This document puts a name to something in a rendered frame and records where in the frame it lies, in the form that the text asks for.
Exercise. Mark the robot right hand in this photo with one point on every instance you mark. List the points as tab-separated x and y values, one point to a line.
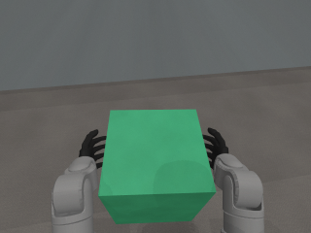
218	148

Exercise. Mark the robot left forearm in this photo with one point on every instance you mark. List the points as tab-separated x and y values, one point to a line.
72	197

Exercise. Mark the robot right forearm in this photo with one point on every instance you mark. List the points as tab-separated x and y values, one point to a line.
242	195

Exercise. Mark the robot left hand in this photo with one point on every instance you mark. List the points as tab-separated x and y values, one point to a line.
88	148

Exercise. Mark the carton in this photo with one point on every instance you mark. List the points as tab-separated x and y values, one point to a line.
155	167

